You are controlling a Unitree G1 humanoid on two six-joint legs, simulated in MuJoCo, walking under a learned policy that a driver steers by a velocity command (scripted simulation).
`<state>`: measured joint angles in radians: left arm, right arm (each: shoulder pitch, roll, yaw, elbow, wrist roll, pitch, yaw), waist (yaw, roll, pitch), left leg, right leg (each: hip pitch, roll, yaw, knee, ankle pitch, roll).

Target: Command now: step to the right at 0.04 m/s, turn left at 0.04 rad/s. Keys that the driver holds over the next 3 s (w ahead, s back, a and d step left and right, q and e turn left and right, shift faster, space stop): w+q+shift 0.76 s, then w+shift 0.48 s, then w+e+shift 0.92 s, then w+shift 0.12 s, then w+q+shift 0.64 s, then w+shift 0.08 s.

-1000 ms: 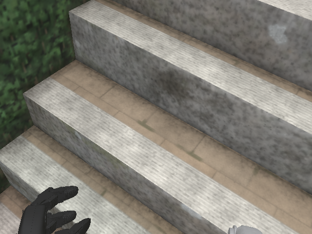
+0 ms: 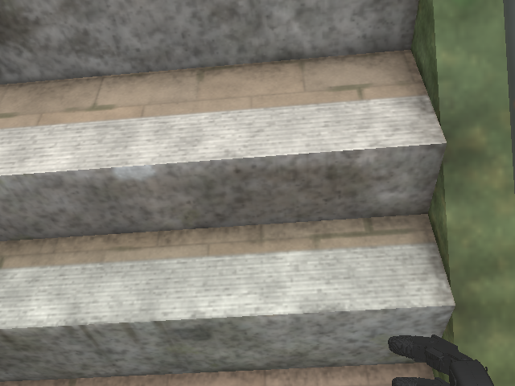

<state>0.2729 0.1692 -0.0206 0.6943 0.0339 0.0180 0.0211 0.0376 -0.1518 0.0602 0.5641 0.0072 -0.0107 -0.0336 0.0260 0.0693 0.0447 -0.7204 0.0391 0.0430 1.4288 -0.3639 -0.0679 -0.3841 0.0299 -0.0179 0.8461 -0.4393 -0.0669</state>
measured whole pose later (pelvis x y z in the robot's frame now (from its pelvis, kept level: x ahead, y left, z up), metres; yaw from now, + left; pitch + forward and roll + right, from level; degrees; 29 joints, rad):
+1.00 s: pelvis -0.15 +0.02 -0.08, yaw +31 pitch -2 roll +5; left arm -0.25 0.05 -0.10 0.35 0.10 -0.03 0.00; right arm 0.67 -0.17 -0.01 0.62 0.05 -0.02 -0.04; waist -0.19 -0.09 0.05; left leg -0.73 -0.31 0.22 1.08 -0.49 -0.03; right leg -0.18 -0.03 -0.05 0.75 -0.28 -0.14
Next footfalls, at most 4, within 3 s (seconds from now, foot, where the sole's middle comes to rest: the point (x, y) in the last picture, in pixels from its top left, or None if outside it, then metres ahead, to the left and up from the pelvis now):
0.16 left None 0.00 0.06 -0.74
1.04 right None -0.19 -0.05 -0.93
1.30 right None -0.29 -0.08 -0.93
1.62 left None -0.85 0.22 -1.35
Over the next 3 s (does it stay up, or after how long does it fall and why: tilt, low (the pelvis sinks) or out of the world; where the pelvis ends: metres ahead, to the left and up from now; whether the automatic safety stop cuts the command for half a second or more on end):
stays up -0.34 0.17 -0.29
